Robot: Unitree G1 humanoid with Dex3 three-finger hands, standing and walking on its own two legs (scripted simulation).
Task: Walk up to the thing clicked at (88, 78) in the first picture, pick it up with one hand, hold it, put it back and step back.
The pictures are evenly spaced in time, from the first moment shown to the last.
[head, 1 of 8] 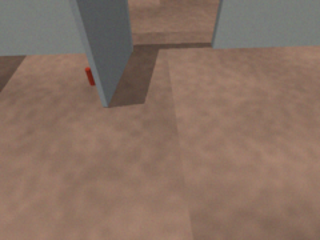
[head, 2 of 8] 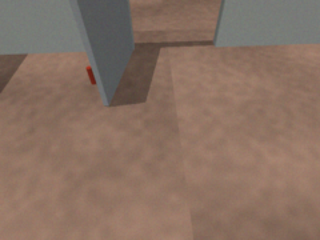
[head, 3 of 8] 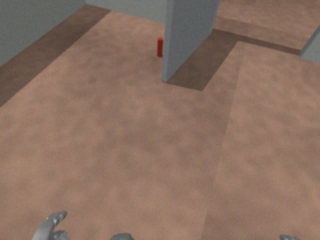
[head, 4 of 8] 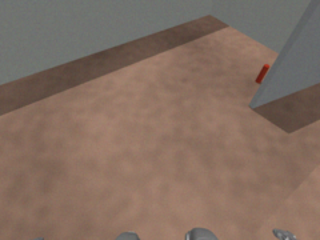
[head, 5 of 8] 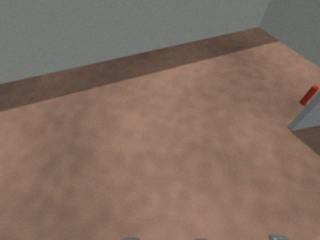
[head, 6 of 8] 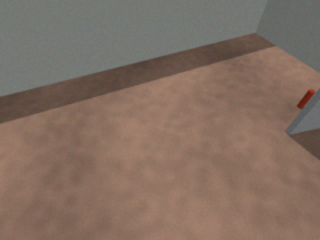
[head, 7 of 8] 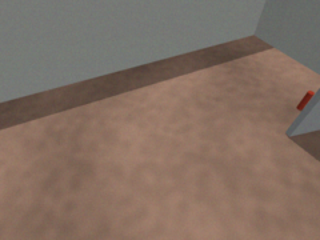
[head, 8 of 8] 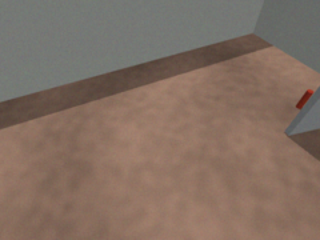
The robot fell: no
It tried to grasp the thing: no
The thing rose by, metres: 0.00
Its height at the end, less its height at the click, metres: +0.00
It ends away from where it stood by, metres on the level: 0.00
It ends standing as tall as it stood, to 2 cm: yes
